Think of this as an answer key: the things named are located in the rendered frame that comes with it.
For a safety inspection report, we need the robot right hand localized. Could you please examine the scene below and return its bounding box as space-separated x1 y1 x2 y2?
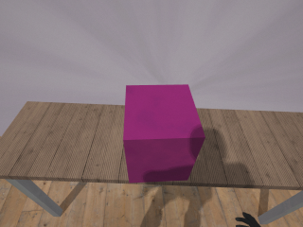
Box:
235 212 261 227

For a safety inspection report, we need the table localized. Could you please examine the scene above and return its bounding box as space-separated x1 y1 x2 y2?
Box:
0 101 303 225

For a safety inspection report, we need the carton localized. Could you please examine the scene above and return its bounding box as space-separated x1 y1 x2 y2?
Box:
123 84 205 183

